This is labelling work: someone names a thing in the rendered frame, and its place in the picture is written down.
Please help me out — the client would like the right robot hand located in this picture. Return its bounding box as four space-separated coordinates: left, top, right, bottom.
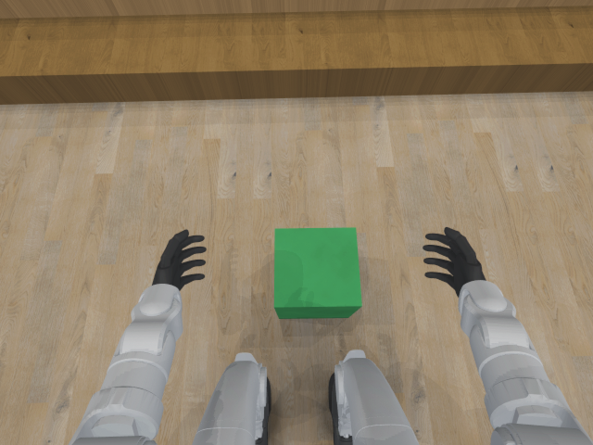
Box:
423 227 486 297

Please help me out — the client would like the left robot hand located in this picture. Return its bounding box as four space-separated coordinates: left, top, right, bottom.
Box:
152 229 207 290

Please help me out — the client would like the robot right forearm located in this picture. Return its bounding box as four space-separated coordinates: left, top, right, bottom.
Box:
458 280 593 444

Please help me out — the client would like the right robot shin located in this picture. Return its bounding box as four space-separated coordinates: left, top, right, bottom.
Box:
337 350 376 436

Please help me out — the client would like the robot right foot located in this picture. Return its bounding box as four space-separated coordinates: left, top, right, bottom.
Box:
329 373 353 445

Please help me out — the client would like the carton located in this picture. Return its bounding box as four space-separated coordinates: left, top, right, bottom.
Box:
274 227 362 319

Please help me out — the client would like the robot left forearm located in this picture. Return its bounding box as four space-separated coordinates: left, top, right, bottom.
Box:
69 284 183 445

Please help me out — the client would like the right robot upper arm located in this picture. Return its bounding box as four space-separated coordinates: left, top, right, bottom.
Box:
490 423 593 445

